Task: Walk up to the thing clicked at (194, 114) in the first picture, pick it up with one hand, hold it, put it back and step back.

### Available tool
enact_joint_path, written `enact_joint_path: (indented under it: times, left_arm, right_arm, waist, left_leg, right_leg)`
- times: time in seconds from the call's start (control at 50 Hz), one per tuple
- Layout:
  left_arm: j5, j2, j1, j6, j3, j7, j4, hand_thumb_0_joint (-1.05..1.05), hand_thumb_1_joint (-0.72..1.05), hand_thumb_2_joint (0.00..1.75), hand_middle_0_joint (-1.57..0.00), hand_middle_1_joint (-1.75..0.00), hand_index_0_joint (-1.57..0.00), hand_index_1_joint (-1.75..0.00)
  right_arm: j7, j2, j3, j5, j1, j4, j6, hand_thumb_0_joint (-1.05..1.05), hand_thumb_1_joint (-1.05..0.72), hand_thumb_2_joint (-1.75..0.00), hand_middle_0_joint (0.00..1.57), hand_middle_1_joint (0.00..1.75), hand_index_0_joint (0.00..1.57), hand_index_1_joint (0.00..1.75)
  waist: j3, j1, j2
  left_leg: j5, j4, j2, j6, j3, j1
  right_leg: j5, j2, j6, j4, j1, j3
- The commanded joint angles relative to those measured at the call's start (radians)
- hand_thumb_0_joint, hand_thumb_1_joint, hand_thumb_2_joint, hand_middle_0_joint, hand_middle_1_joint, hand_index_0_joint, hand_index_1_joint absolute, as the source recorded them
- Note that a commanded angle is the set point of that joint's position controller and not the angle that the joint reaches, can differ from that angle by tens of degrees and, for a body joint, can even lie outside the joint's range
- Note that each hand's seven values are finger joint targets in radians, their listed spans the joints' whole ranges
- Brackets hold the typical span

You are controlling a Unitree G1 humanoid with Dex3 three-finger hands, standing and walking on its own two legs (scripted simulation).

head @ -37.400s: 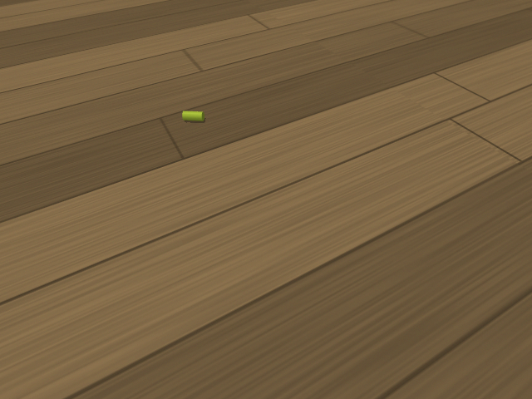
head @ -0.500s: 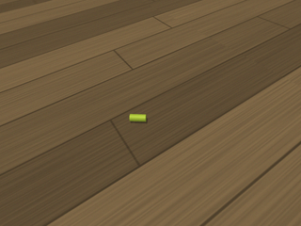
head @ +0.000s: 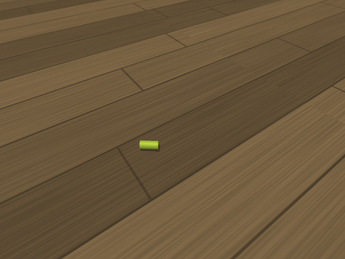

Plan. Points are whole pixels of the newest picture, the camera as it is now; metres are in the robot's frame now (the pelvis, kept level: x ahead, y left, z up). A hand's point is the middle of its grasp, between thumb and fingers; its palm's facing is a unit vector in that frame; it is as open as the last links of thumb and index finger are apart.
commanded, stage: step back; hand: left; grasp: from above
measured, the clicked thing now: (149, 144) +1.02 +0.23 -0.74
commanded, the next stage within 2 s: stand in 0.38 s
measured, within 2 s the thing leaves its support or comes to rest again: neither
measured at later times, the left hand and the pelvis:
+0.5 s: hand out of the picture +0.13 +0.25 -0.14, palm faces +0.00 -0.94 -0.34, open 7.3 cm; pelvis +0.02 +0.00 +0.01, yaw +0 degrees
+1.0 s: hand out of the picture +0.07 +0.24 -0.14, palm faces +0.00 -0.94 -0.35, open 7.3 cm; pelvis +0.00 -0.01 +0.02, yaw +0 degrees
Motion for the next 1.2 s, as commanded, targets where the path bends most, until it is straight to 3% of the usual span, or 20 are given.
enact_joint_path:
  times: [0.0, 0.02, 0.08, 0.18, 0.34, 0.36, 0.38, 0.4, 0.44, 0.52, 0.74, 0.9, 0.96, 0.98, 1.1, 1.18]
  left_arm:
    - [-0.011, 0.217, -0.050, -0.051, 0.046, 0.021, -0.053, 0.00, 0.90, 0.90, -0.20, -0.30, -0.20, -0.30]
    - [-0.012, 0.229, -0.062, -0.052, 0.045, 0.022, -0.048, 0.00, 0.90, 0.90, -0.20, -0.30, -0.20, -0.30]
    - [-0.012, 0.227, -0.102, -0.048, 0.041, 0.028, -0.053, 0.00, 0.90, 0.90, -0.20, -0.30, -0.20, -0.30]
    - [-0.008, 0.219, -0.116, -0.042, 0.037, 0.032, -0.038, 0.00, 0.90, 0.90, -0.20, -0.30, -0.20, -0.30]
    - [-0.004, 0.217, -0.164, -0.041, 0.036, 0.032, -0.033, 0.00, 0.90, 0.90, -0.20, -0.30, -0.20, -0.30]
    - [-0.019, 0.178, -0.160, -0.036, 0.016, 0.033, -0.005, 0.00, 0.90, 0.90, -0.20, -0.30, -0.20, -0.30]
    - [-0.021, 0.179, -0.149, -0.035, 0.015, 0.032, -0.003, 0.00, 0.90, 0.90, -0.20, -0.30, -0.20, -0.30]
    - [-0.022, 0.180, -0.157, -0.034, 0.014, 0.033, 0.000, 0.00, 0.90, 0.90, -0.20, -0.30, -0.20, -0.30]
    - [-0.018, 0.185, -0.162, -0.030, 0.014, 0.033, 0.008, 0.00, 0.90, 0.90, -0.20, -0.30, -0.20, -0.30]
    - [-0.014, 0.193, -0.172, -0.032, 0.011, 0.029, 0.029, 0.00, 0.90, 0.90, -0.20, -0.30, -0.20, -0.30]
    - [-0.011, 0.196, -0.152, -0.037, 0.006, 0.029, 0.054, 0.00, 0.90, 0.90, -0.20, -0.30, -0.20, -0.30]
    - [-0.010, 0.200, -0.137, -0.035, 0.002, 0.029, 0.064, 0.00, 0.90, 0.90, -0.20, -0.30, -0.20, -0.30]
    - [-0.009, 0.202, -0.125, -0.031, 0.002, 0.025, 0.068, 0.00, 0.90, 0.90, -0.20, -0.30, -0.20, -0.30]
    - [-0.006, 0.207, -0.130, -0.031, 0.003, 0.024, 0.064, 0.00, 0.90, 0.90, -0.20, -0.30, -0.20, -0.30]
    - [-0.010, 0.211, -0.114, -0.035, 0.004, 0.021, 0.063, 0.00, 0.90, 0.90, -0.20, -0.30, -0.20, -0.30]
    - [-0.014, 0.209, -0.109, -0.037, 0.001, 0.023, 0.062, 0.00, 0.90, 0.90, -0.20, -0.30, -0.20, -0.30]
  right_arm:
    - [-0.020, -0.215, -0.033, 0.018, -0.111, -0.074, -0.029, 0.00, -0.90, -0.90, 0.20, 0.30, 0.20, 0.30]
    - [-0.021, -0.201, -0.028, 0.023, -0.097, -0.066, -0.027, 0.00, -0.90, -0.90, 0.20, 0.30, 0.20, 0.30]
    - [-0.026, -0.200, -0.029, 0.023, -0.083, -0.048, -0.022, 0.00, -0.90, -0.90, 0.20, 0.30, 0.20, 0.30]
    - [-0.027, -0.199, -0.032, 0.028, -0.121, -0.037, -0.017, 0.00, -0.90, -0.90, 0.20, 0.30, 0.20, 0.30]
    - [-0.023, -0.190, -0.030, 0.023, -0.156, -0.020, -0.011, 0.00, -0.90, -0.90, 0.20, 0.30, 0.20, 0.30]
    - [-0.022, -0.198, -0.019, 0.036, -0.157, -0.017, -0.015, 0.00, -0.90, -0.90, 0.20, 0.30, 0.20, 0.30]
    - [-0.021, -0.205, -0.020, 0.038, -0.154, -0.012, -0.017, 0.00, -0.90, -0.90, 0.20, 0.30, 0.20, 0.30]
    - [-0.021, -0.206, -0.017, 0.038, -0.160, -0.008, -0.020, 0.00, -0.90, -0.90, 0.20, 0.30, 0.20, 0.30]
    - [-0.022, -0.202, -0.015, 0.038, -0.171, -0.006, -0.020, 0.00, -0.90, -0.90, 0.20, 0.30, 0.20, 0.30]
    - [-0.019, -0.197, -0.008, 0.038, -0.188, 0.002, -0.017, 0.00, -0.90, -0.90, 0.20, 0.30, 0.20, 0.30]
    - [-0.020, -0.202, 0.000, 0.039, -0.166, 0.025, -0.020, 0.00, -0.90, -0.90, 0.20, 0.30, 0.20, 0.30]
    - [-0.017, -0.200, 0.006, 0.037, -0.152, 0.033, -0.012, 0.00, -0.90, -0.90, 0.20, 0.30, 0.20, 0.30]
    - [-0.014, -0.205, 0.005, 0.034, -0.141, 0.041, -0.010, 0.00, -0.90, -0.90, 0.20, 0.30, 0.20, 0.30]
    - [-0.013, -0.210, 0.005, 0.032, -0.130, 0.041, -0.009, 0.00, -0.90, -0.90, 0.20, 0.30, 0.20, 0.30]
    - [-0.013, -0.201, 0.009, 0.034, -0.122, 0.038, -0.017, 0.00, -0.90, -0.90, 0.20, 0.30, 0.20, 0.30]
    - [-0.011, -0.202, 0.011, 0.034, -0.116, 0.039, -0.013, 0.00, -0.90, -0.90, 0.20, 0.30, 0.20, 0.30]
  waist:
    - [-0.063, 0.011, 0.103]
    - [-0.081, -0.002, 0.077]
    - [-0.117, -0.014, 0.038]
    - [-0.119, -0.008, 0.016]
    - [-0.095, -0.018, -0.017]
    - [-0.105, -0.025, 0.004]
    - [-0.114, -0.022, 0.007]
    - [-0.108, -0.021, 0.016]
    - [-0.106, -0.021, 0.025]
    - [-0.078, -0.019, 0.029]
    - [-0.109, -0.023, 0.022]
    - [-0.059, -0.024, 0.005]
    - [-0.017, -0.021, 0.008]
    - [-0.010, -0.027, 0.018]
    - [-0.047, -0.021, 0.009]
    - [-0.034, -0.019, 0.002]
  left_leg:
    - [0.263, -0.132, 0.129, 0.034, -0.118, -0.064]
    - [0.255, -0.125, 0.105, 0.020, -0.096, -0.047]
    - [0.356, -0.105, 0.106, 0.019, -0.077, 0.011]
    - [0.369, -0.109, 0.118, 0.030, -0.077, 0.031]
    - [0.317, -0.148, 0.111, 0.022, -0.065, 0.032]
    - [0.407, -0.191, 0.135, 0.023, -0.104, 0.090]
    - [0.472, -0.194, 0.144, 0.022, -0.106, 0.116]
    - [0.480, -0.200, 0.141, 0.020, -0.104, 0.110]
    - [0.466, -0.218, 0.142, 0.013, -0.097, 0.129]
    - [0.313, -0.274, 0.136, 0.009, -0.100, 0.086]
    - [0.360, -0.276, 0.140, 0.004, -0.089, 0.125]
    - [0.218, -0.293, 0.135, 0.006, -0.097, 0.091]
    - [0.102, -0.305, 0.125, 0.007, -0.101, 0.071]
    - [0.081, -0.311, 0.128, 0.009, -0.102, 0.049]
    - [0.162, -0.300, 0.134, 0.009, -0.104, 0.069]
    - [0.145, -0.296, 0.127, 0.009, -0.106, 0.053]
  right_leg:
    - [0.240, -0.069, -0.037, -0.120, 0.150, 0.070]
    - [0.291, -0.092, -0.047, -0.112, 0.162, 0.096]
    - [0.376, -0.110, -0.053, -0.100, 0.165, 0.094]
    - [0.367, -0.108, -0.051, -0.112, 0.166, 0.079]
    - [0.346, -0.113, -0.040, -0.158, 0.169, 0.084]
    - [0.415, -0.113, -0.031, -0.167, 0.169, 0.081]
    - [0.433, -0.105, -0.022, -0.167, 0.174, 0.071]
    - [0.427, -0.103, -0.017, -0.183, 0.191, 0.068]
    - [0.400, -0.102, -0.017, -0.197, 0.188, 0.065]
    - [0.290, -0.104, -0.009, -0.241, 0.207, 0.073]
    - [0.352, -0.120, -0.014, -0.257, 0.221, 0.073]
    - [0.220, -0.115, -0.013, -0.293, 0.173, 0.075]
    - [0.079, -0.107, -0.011, -0.318, 0.114, 0.086]
    - [0.076, -0.107, -0.013, -0.315, 0.116, 0.087]
    - [0.176, -0.114, -0.020, -0.292, 0.145, 0.089]
    - [0.139, -0.110, -0.017, -0.303, 0.140, 0.090]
